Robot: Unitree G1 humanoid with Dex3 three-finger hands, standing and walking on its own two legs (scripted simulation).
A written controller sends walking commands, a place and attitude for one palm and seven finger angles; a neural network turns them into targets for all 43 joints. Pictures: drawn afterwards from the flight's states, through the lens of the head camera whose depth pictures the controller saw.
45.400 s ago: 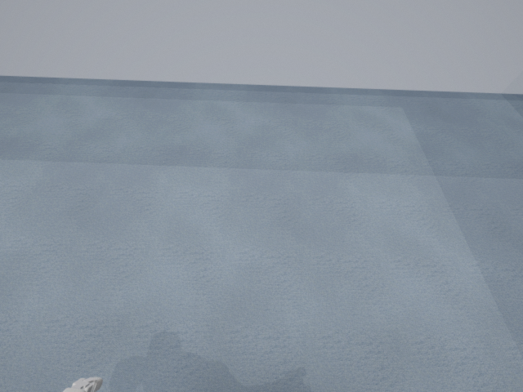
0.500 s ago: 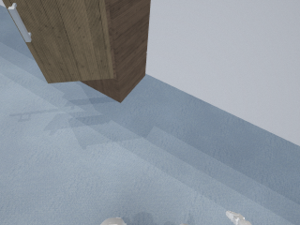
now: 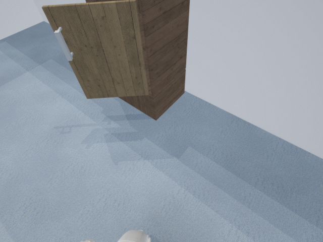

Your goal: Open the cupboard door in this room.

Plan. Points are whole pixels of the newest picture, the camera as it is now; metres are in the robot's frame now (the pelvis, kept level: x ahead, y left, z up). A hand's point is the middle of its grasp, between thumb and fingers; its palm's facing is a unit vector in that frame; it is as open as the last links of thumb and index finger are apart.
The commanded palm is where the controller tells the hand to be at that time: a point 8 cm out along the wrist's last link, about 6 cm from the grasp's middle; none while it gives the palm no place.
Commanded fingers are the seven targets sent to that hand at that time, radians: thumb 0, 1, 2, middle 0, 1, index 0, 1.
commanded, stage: take the last steps up to it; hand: left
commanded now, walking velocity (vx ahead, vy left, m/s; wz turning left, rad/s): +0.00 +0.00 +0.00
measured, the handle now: (65, 44) +0.99 +0.55 -0.05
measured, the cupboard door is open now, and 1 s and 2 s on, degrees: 41 41 41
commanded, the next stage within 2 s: come to a stop and stand still in 1.46 s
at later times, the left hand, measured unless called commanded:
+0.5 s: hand out of the picture -0.02 +0.28 -0.18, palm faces +0.23 -0.95 -0.19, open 7.4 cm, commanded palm none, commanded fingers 0.00 0.90 0.90 -0.20 -0.30 -0.20 -0.30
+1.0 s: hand (84, 179) +0.32 +0.29 -0.16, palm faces +0.15 -0.97 -0.19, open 7.4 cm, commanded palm none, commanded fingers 0.00 0.90 0.90 -0.20 -0.30 -0.20 -0.30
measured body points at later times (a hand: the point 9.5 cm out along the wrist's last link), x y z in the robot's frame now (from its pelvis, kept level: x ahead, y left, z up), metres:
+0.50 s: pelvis +0.04 +0.08 +0.00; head +0.06 +0.11 +0.45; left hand -0.04 +0.33 -0.17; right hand +0.17 -0.14 -0.13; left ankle +0.02 +0.16 -0.74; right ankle +0.02 -0.06 -0.66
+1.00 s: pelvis +0.22 +0.11 -0.01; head +0.26 +0.10 +0.44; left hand +0.31 +0.34 -0.14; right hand +0.14 -0.11 -0.17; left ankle +0.08 +0.19 -0.65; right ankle +0.27 +0.03 -0.74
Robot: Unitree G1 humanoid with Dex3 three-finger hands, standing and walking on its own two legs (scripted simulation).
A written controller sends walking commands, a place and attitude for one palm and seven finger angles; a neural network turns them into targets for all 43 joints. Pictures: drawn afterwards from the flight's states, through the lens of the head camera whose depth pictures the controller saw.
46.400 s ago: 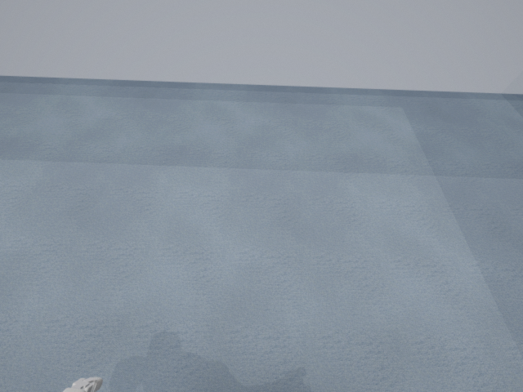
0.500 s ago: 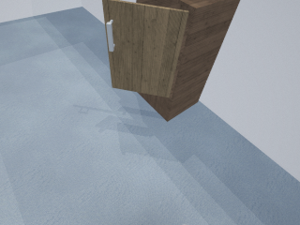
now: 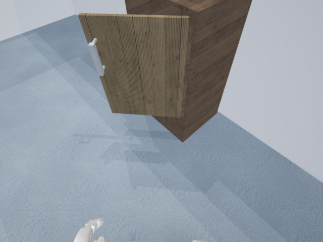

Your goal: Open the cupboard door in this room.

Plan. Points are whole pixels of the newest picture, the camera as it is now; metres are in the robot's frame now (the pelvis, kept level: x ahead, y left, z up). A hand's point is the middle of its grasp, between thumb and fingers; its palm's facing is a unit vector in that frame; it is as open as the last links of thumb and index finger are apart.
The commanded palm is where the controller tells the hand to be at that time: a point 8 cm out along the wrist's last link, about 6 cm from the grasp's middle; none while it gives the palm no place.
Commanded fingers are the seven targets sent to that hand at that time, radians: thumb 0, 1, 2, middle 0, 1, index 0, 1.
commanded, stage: take the last steps up to it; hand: left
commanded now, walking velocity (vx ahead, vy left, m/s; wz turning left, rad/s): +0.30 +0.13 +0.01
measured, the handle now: (98, 57) +0.84 +0.30 -0.04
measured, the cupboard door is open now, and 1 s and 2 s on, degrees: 41 41 41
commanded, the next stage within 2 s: come to a stop and stand still in 0.46 s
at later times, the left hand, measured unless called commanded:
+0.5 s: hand out of the picture +0.13 +0.27 -0.18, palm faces +0.09 -0.98 -0.17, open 7.4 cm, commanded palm none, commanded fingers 0.00 0.90 0.90 -0.20 -0.30 -0.20 -0.30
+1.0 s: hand (86, 170) +0.36 +0.28 -0.16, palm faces -0.02 -0.98 -0.21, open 7.4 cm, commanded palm none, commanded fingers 0.00 0.90 0.90 -0.20 -0.30 -0.20 -0.30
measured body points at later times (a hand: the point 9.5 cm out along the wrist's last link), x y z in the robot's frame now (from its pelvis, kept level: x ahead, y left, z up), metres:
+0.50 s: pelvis +0.18 +0.09 +0.00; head +0.21 +0.11 +0.45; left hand +0.13 +0.32 -0.16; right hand +0.31 -0.14 -0.13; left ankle +0.24 +0.19 -0.73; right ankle +0.10 -0.04 -0.65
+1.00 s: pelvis +0.25 +0.10 +0.01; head +0.29 +0.11 +0.45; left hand +0.36 +0.33 -0.15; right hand +0.24 -0.14 -0.15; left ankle +0.24 +0.19 -0.73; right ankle +0.25 -0.02 -0.71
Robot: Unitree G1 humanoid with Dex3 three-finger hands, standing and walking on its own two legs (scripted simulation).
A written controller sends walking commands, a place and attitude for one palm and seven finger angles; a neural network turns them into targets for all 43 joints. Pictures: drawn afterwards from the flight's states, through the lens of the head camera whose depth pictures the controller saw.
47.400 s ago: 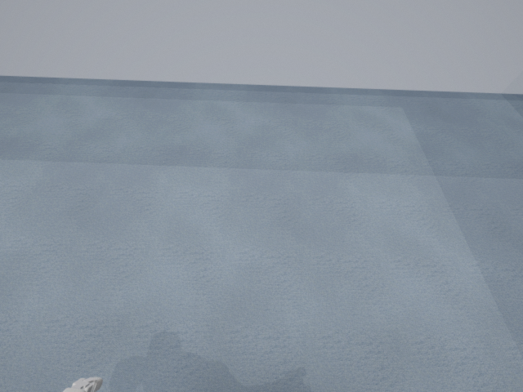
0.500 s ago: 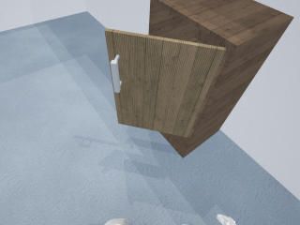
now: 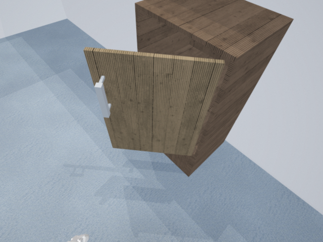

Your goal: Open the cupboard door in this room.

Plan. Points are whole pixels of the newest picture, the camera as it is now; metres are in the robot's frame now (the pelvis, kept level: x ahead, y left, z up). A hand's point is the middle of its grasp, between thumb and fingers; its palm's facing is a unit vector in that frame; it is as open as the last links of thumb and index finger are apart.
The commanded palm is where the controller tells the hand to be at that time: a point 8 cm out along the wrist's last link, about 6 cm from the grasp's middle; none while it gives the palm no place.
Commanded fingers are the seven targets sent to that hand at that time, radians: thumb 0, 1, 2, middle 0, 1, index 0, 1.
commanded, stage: come to a stop and stand still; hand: left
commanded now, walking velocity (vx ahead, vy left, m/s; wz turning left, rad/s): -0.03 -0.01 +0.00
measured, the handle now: (104, 97) +0.58 +0.23 -0.05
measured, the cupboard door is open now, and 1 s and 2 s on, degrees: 41 41 41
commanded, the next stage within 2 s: look again from close up in 0.72 s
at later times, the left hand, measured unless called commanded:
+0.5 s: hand out of the picture -0.03 +0.16 -0.17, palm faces +0.01 -0.97 -0.23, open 7.4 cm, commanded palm none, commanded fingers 0.00 0.90 0.90 -0.20 -0.30 -0.20 -0.30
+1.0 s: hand out of the picture -0.07 +0.15 -0.17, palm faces +0.03 -0.99 -0.17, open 7.4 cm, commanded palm none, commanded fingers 0.00 0.90 0.90 -0.20 -0.30 -0.20 -0.30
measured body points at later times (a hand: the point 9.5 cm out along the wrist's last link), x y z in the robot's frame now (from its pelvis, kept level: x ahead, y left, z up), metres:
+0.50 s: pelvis -0.06 -0.02 +0.00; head -0.07 -0.03 +0.45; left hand -0.03 +0.21 -0.15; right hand +0.01 -0.25 -0.15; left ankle -0.01 +0.10 -0.73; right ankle -0.04 -0.15 -0.73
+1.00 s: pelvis -0.05 -0.02 +0.00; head -0.05 -0.01 +0.45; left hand -0.08 +0.20 -0.16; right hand -0.08 -0.23 -0.15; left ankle -0.01 +0.10 -0.73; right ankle -0.04 -0.15 -0.73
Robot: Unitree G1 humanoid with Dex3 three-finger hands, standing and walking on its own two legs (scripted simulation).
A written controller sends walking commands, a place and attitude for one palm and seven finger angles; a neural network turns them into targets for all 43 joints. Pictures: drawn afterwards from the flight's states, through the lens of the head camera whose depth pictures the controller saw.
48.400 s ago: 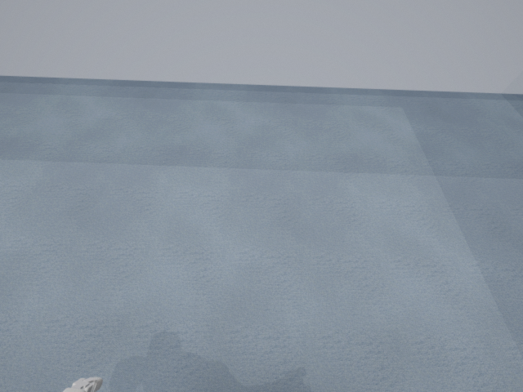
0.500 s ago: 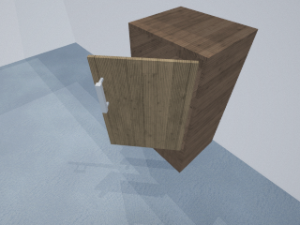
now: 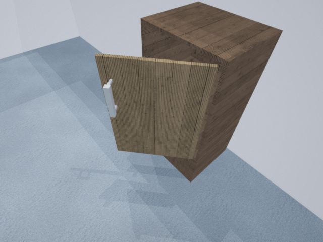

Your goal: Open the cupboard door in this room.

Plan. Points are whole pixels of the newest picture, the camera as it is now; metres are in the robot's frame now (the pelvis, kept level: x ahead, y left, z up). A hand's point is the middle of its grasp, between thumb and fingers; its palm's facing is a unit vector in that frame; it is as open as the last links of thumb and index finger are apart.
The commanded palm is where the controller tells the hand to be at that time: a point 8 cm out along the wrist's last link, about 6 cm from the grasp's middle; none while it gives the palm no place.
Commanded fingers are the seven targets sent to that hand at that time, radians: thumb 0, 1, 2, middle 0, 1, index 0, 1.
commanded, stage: look again from close up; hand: left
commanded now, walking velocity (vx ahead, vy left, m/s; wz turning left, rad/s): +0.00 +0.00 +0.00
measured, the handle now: (111, 98) +0.64 +0.23 -0.05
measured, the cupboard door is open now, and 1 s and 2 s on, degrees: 41 41 41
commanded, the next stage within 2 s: shuffle to correct the standing spot in 0.34 s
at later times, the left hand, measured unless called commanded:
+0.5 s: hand out of the picture +0.01 +0.17 -0.17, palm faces +0.02 -0.98 -0.18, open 7.4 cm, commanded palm none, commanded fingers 0.00 0.90 0.90 -0.20 -0.30 -0.20 -0.30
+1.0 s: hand out of the picture +0.10 +0.20 -0.18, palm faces -0.01 -0.98 -0.22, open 7.4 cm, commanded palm none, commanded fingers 0.00 0.90 0.90 -0.20 -0.30 -0.20 -0.30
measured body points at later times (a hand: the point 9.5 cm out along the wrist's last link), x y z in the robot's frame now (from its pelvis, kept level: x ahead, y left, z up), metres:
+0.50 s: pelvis +0.02 +0.00 +0.00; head +0.02 +0.00 +0.45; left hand +0.01 +0.22 -0.16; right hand +0.02 -0.22 -0.16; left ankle +0.05 +0.11 -0.74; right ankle +0.01 -0.13 -0.74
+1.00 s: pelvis +0.08 +0.03 -0.01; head +0.10 +0.02 +0.44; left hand +0.10 +0.26 -0.16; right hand +0.04 -0.18 -0.17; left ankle +0.05 +0.11 -0.74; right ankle +0.07 -0.08 -0.74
